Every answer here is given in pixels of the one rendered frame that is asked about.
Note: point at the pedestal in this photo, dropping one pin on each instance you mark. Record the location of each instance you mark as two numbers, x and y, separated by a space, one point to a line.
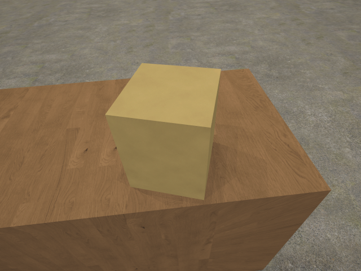
66 203

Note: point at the carton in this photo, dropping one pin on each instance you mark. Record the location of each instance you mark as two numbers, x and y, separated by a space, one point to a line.
163 126

